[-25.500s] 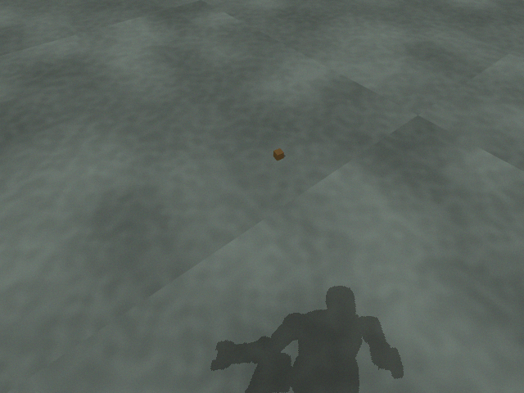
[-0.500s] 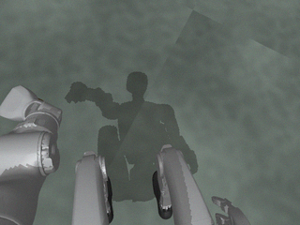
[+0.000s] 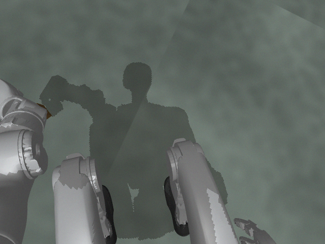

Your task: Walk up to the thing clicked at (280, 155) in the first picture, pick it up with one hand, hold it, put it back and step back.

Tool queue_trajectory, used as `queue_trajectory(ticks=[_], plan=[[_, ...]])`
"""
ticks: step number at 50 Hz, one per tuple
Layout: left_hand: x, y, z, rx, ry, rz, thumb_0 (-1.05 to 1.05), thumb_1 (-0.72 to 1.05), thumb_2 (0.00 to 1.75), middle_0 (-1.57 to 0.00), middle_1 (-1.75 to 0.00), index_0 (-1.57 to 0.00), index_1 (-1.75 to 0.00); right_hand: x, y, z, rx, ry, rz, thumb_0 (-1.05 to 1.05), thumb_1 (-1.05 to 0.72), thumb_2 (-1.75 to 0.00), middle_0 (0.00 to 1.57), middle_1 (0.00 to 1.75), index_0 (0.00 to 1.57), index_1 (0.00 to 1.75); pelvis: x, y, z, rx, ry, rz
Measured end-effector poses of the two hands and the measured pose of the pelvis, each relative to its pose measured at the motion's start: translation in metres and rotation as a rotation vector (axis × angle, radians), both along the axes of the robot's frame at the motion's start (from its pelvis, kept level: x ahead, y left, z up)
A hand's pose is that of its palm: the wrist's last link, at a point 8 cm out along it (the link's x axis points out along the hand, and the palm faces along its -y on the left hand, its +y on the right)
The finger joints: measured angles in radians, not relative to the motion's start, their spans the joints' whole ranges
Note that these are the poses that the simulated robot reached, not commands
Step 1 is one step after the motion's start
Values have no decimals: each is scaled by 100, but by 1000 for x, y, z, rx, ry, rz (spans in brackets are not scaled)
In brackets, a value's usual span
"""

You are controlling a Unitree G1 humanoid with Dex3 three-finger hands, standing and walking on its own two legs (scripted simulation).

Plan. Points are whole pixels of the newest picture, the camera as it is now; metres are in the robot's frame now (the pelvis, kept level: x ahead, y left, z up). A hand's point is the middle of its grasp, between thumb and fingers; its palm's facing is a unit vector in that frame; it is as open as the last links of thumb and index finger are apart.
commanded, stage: crouch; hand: left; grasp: from above
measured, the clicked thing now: (38, 113) +0.47 +0.31 -0.27
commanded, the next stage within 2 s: lower in 0.64 s
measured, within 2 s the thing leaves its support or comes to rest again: rests again in 0.32 s
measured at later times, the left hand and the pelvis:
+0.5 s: hand (24, 113) +0.45 +0.31 -0.20, palm faces -0.18 -0.37 -0.91, open 3.6 cm; pelvis +0.00 +0.00 -0.05, yaw -2 degrees
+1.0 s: hand (29, 118) +0.44 +0.31 -0.23, palm faces -0.23 -0.37 -0.90, open 3.8 cm; pelvis +0.00 +0.00 -0.06, yaw -3 degrees
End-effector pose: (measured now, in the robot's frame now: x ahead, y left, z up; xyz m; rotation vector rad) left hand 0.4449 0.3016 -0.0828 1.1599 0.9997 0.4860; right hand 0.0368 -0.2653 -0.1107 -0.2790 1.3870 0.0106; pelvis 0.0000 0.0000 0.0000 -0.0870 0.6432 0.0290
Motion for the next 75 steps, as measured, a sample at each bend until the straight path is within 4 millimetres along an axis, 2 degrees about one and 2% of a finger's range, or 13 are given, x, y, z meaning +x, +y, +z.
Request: queue_trajectory(ticks=[8, 21, 27, 34, 42, 49, 55, 64, 75], plan=[[1, 2, -11, 4, 25, 21, 1, 70, 13, -115, -19, -116, -16, -10, 2, -21, 29, 14, -1, 0, -90, -90, 20, 29, 20, 30, -1, -1, -18, 5, -14, -9], [6, 11, -48, -3, 28, -7, 0, 85, 3, -123, -16, -126, -13, -27, 6, -39, 49, 57, 53, 0, -91, -90, 20, 29, 20, 30, -3, -1, -45, -6, -47, -20], [5, 14, -58, -4, 21, 7, 0, 87, 4, -125, -16, -129, -13, -28, 7, -44, 55, 74, 63, 0, -92, -90, 20, 29, 20, 30, -1, 0, -52, -11, -53, -23], [9, 16, -61, -7, 25, -8, 0, 88, 7, -127, -15, -130, -13, -26, 7, -47, 61, 66, 67, 0, -92, -90, 20, 29, 20, 30, 0, 1, -55, -16, -55, -25], [8, 18, -66, -2, 34, -15, 0, 86, 6, -126, -15, -129, -13, -24, 7, -47, 66, 60, 86, 0, -92, -90, 20, 29, 20, 30, 0, 1, -58, -20, -65, -31], [1, 17, -85, -9, 69, -5, 0, 82, 7, -123, -16, -125, -14, -30, 5, -43, 53, 67, 112, 0, -92, -90, 20, 29, 20, 30, -2, 1, -63, -29, -83, -37], [4, 14, -101, -12, 55, -12, 0, 81, 8, -123, -18, -125, -15, -40, 4, -37, 37, 90, 118, 0, -92, -90, 20, 29, 20, 30, -3, 2, -67, -41, -99, -43], [12, 11, -113, 1, 48, -9, 0, 79, 11, -121, -18, -122, -16, -50, 11, -29, 45, 126, 120, 0, -93, -91, 20, 30, 20, 30, -2, 5, -67, -63, -108, -50], [9, 12, -129, -3, 72, -20, 0, 74, 13, -117, -16, -119, -15, -57, 20, -21, 62, 135, 128, 0, -92, -90, 20, 30, 20, 30, -3, 7, -66, -82, -124, -61]])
